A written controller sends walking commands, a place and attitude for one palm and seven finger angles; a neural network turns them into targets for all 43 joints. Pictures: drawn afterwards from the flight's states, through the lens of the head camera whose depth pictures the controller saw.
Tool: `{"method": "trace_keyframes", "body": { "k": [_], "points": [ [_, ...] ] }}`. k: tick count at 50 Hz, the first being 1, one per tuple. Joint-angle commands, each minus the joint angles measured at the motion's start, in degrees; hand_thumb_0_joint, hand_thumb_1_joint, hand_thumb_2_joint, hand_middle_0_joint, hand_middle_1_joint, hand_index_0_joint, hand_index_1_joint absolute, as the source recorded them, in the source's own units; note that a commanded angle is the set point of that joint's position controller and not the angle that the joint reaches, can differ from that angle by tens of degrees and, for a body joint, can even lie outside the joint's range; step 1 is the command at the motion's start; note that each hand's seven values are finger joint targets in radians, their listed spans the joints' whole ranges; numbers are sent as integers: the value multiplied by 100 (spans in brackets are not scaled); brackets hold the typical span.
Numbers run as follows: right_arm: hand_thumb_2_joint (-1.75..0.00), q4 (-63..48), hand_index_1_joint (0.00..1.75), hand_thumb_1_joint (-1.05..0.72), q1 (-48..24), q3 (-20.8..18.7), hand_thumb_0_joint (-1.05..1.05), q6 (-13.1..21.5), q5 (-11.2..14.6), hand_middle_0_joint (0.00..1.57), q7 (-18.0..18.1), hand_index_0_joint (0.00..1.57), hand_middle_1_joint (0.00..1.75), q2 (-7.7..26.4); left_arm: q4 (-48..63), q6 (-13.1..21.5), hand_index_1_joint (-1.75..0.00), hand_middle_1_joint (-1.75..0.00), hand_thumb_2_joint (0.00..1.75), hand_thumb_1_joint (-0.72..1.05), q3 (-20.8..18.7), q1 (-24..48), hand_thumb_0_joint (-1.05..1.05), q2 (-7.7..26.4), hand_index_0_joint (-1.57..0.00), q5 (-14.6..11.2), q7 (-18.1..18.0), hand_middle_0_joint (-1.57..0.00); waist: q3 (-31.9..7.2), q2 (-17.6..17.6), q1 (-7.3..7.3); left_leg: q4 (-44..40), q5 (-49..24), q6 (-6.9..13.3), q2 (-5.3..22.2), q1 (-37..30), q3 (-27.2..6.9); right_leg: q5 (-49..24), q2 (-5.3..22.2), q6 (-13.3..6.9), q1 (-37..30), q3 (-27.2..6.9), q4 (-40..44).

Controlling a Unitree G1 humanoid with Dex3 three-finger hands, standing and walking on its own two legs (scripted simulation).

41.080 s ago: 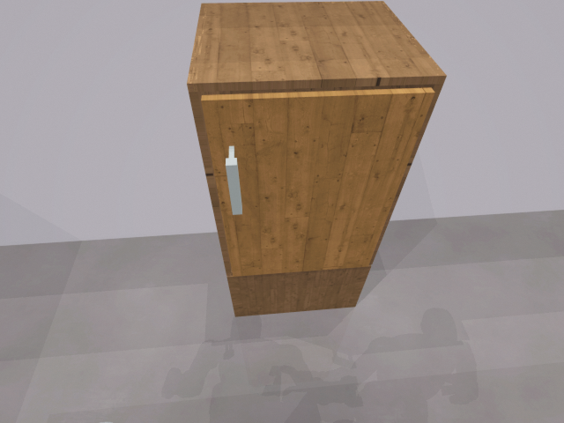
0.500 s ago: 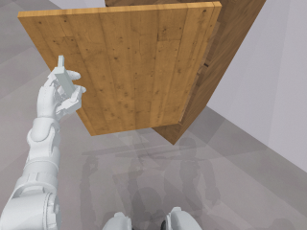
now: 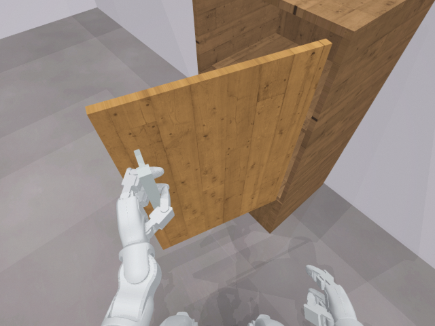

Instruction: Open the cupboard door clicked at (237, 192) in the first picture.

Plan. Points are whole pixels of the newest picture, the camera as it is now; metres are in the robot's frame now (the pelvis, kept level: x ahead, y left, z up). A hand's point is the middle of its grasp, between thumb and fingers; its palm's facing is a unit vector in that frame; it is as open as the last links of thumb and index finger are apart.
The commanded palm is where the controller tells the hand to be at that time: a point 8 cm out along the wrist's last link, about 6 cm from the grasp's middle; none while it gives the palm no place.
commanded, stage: pull the door open along its arc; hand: left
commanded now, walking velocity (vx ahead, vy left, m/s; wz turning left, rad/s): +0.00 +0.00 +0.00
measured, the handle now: (149, 183) +0.36 +0.15 +0.05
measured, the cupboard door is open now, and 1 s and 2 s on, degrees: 74 86 86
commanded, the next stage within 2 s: open thumb and fingers to let go in 0.20 s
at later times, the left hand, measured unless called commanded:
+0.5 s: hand (193, 237) +0.26 +0.06 +0.04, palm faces +0.37 -0.93 -0.02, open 6.5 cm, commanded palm +0.22 +0.11 +0.04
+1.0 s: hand (191, 240) +0.26 +0.06 +0.05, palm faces +0.32 -0.95 +0.01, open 14.4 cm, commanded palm +0.21 +0.11 +0.04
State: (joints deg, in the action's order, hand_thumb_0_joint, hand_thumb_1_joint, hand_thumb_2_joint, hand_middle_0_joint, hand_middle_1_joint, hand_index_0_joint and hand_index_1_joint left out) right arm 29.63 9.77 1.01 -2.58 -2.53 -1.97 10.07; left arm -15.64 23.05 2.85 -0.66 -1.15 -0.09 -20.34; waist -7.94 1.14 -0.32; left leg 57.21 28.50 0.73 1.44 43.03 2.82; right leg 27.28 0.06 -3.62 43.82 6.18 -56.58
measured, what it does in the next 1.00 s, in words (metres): stands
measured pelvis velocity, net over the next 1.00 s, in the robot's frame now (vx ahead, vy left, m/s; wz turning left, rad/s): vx -0.02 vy -0.01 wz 0.03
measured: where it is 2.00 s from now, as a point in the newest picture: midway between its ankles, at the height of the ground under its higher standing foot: outside the picture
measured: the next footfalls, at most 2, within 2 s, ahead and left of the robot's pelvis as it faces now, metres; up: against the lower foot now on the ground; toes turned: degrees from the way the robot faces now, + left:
none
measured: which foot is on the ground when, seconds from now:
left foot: down 0.00-1.00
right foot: down 0.00-1.00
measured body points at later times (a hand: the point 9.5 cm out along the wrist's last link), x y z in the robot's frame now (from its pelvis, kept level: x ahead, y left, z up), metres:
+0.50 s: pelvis -0.01 -0.03 -0.01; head +0.05 -0.05 +0.44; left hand +0.24 +0.11 +0.04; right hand +0.18 -0.25 -0.11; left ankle -0.01 +0.11 -0.68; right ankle +0.00 -0.08 -0.68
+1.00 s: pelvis -0.02 -0.01 -0.01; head +0.03 -0.03 +0.44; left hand +0.23 +0.11 +0.05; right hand +0.16 -0.22 -0.11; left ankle -0.01 +0.11 -0.68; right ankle +0.00 -0.08 -0.68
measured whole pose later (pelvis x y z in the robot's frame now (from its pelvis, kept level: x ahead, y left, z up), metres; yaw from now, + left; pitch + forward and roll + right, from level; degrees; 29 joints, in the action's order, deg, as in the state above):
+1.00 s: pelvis -0.02 -0.01 -0.01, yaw +2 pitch +13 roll +1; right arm 30.8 12.3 0.1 2.4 -3.5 -0.9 10.9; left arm -7.1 20.4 14.0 -11.1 -4.9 4.9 -28.7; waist -8.3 1.9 0.0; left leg 58.9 27.6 -0.3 0.8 44.0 0.9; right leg 27.5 0.8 -4.8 44.2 7.9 -58.8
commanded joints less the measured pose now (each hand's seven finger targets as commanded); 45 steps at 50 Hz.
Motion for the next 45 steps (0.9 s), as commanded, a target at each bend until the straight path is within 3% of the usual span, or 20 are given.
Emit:
{"method": "trace_keyframes", "body": {
  "k": [1,7,13,15,18,21,27,35,37,40,45],
  "points": [
    [-90,-661,30,-90,89,-287,0,283,-13,20,57,20,30,629,1359,267,-135,-135,90,90,-166,-3,0,145,-40,90,-481,-40,-1497,-476,-67,-645,-1732,-3,-245,-447,-220,-2412,40,237,-1715,-626,893],
    [-90,-786,30,-90,15,-289,0,431,-35,20,7,20,30,566,2044,204,-135,-135,90,90,622,-964,0,-299,-40,375,-604,-40,-1348,-603,33,-628,-1684,-14,-240,-437,-253,-2844,172,309,-1850,-745,965],
    [-90,-819,30,-90,-76,-260,0,715,-100,20,65,20,30,503,2478,234,-135,-135,90,90,1231,-1257,0,-643,-40,636,-734,-40,-1268,-695,148,-423,-1308,-20,-277,-213,-345,-2494,318,376,-1643,-1004,1063],
    [-90,-677,30,-90,-70,-267,0,766,-121,20,116,20,30,533,2419,267,-135,-135,90,90,1151,-477,0,-430,-40,817,-862,-40,-1115,-666,292,-273,-1122,-19,-278,-59,-381,-2115,359,373,-1329,-1108,1054],
    [-90,-611,30,-90,-127,-263,0,822,-112,20,168,20,30,511,2249,309,-133,-133,81,69,1015,-284,0,-372,-38,755,-925,-38,-1136,-642,241,-190,-876,-23,-306,70,-382,-1488,422,385,-1278,-1258,1194],
    [-90,-628,30,-90,-103,-289,0,835,-75,20,192,20,30,509,2188,263,-130,-130,72,48,853,-481,0,-305,-37,598,-860,-37,-1435,-810,122,-213,-959,-43,-320,150,-391,-1837,480,417,-1702,-1397,1224],
    [-90,-635,30,-90,-132,-272,0,784,-50,20,187,20,30,524,2215,179,-126,-126,54,6,881,-372,0,-372,-34,430,-719,-34,-1355,-739,152,-262,-1024,-33,-308,64,-390,-2089,492,457,-1716,-1355,1219],
    [-90,-694,30,-90,-167,-256,0,786,-60,20,158,20,30,540,2010,179,-120,-120,30,-50,961,-250,0,-442,-30,539,-752,-30,-1099,-801,167,-299,-789,-5,-310,65,-387,-1255,417,390,-1323,-1171,1236],
    [-90,-693,30,-90,-202,-259,0,783,-61,20,165,20,30,549,1986,161,-120,-120,30,-50,960,-136,0,-426,-30,558,-769,-30,-1099,-710,148,-302,-760,2,-305,38,-385,-1070,400,354,-1253,-1163,1245],
    [-90,-722,30,-90,-154,-268,0,795,-57,20,163,20,30,542,2078,174,-105,-105,30,-50,921,-185,0,-433,-27,531,-807,-27,-1287,-663,78,-342,-883,1,-308,-53,-379,-1242,357,330,-1354,-1072,1163],
    [-90,-742,30,-90,-146,-262,0,780,-60,20,157,20,30,553,2129,125,-80,-80,30,-50,925,-225,0,-454,-23,535,-877,-23,-1275,-605,76,-400,-998,11,-295,-186,-371,-1346,248,278,-1240,-840,1032]
  ]
}}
